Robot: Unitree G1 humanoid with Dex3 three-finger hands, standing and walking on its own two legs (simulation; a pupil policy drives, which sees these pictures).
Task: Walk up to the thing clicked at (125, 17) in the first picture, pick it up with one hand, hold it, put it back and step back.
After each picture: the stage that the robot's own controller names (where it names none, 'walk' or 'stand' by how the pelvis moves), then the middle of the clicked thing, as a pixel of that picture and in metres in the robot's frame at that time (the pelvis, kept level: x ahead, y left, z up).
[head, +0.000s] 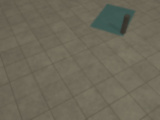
stand; (124, 24) +1.64 -0.52 -0.65
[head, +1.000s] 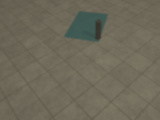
walk; (98, 30) +1.59 -0.06 -0.62
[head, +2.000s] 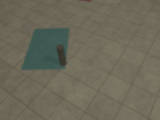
walk; (61, 55) +1.08 +0.28 -0.65
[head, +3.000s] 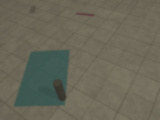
walk; (60, 90) +0.70 +0.28 -0.65
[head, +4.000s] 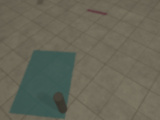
stand; (60, 103) +0.51 +0.24 -0.64
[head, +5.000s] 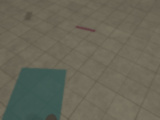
stand; out of the picture +0.42 +0.21 -0.65
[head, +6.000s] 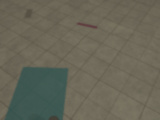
stand; out of the picture +0.39 +0.20 -0.65
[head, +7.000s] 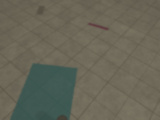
stand; out of the picture +0.39 +0.14 -0.65
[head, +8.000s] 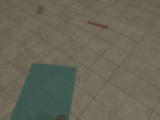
stand; out of the picture +0.39 +0.15 -0.65
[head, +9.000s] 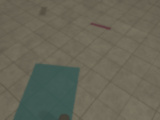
stand; out of the picture +0.40 +0.14 -0.65
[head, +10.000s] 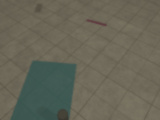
stand; out of the picture +0.43 +0.14 -0.66
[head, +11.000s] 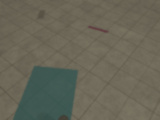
stand; out of the picture +0.42 +0.13 -0.66
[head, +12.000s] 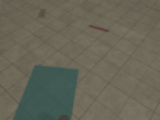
stand; out of the picture +0.41 +0.13 -0.66
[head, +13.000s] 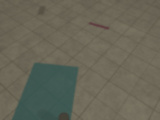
go down; out of the picture +0.42 +0.13 -0.66
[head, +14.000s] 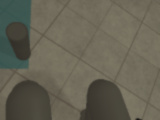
go down; (20, 44) +0.49 +0.21 -0.25
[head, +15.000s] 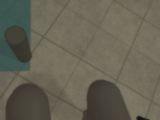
close in; (20, 47) +0.49 +0.21 -0.25
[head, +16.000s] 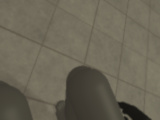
close in; out of the picture +0.47 +0.26 -0.17
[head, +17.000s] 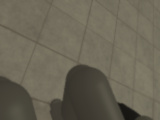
lift; out of the picture +0.45 +0.25 -0.17
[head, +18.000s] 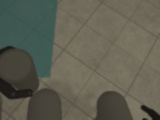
lift; (24, 77) +0.33 +0.19 -0.02
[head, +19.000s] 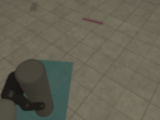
hold; (38, 93) +0.30 +0.15 +0.05
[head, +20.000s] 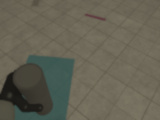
hold; (37, 94) +0.30 +0.15 +0.03
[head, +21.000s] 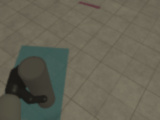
crouch; (40, 87) +0.33 +0.14 +0.00
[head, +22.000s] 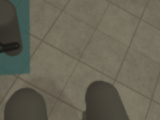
lower; (7, 34) +0.48 +0.19 -0.04
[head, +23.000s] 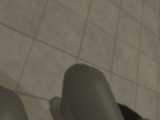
lower; out of the picture +0.45 +0.28 -0.17
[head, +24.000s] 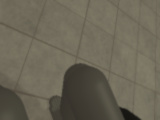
lower; out of the picture +0.45 +0.27 -0.17
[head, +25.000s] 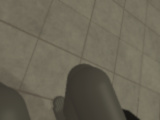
lower; out of the picture +0.44 +0.27 -0.17
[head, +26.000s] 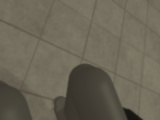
lower; out of the picture +0.43 +0.26 -0.17
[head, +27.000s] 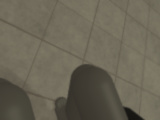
loosen; out of the picture +0.43 +0.24 -0.17
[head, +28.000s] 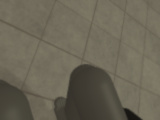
withdraw; out of the picture +0.44 +0.25 -0.17
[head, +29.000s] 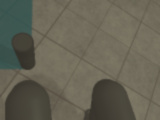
walk; (25, 54) +0.45 +0.21 -0.23
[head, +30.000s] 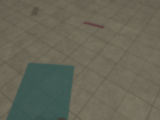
stand; out of the picture +0.39 +0.12 -0.58
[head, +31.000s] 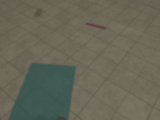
stand; out of the picture +0.40 +0.14 -0.60
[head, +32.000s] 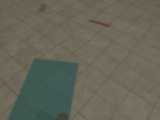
stand; out of the picture +0.40 +0.14 -0.61
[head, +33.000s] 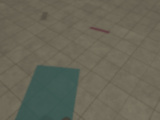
walk; out of the picture +0.42 +0.12 -0.65
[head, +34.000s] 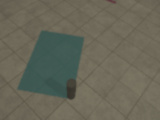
walk; (71, 90) +0.56 +0.07 -0.64
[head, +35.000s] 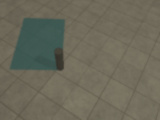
walk; (59, 60) +0.83 +0.19 -0.63
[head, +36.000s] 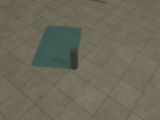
stand; (74, 59) +1.02 +0.13 -0.64
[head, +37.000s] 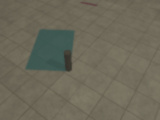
stand; (68, 61) +1.04 +0.15 -0.65
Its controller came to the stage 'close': yes
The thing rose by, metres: 0.67
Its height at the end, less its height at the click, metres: +0.00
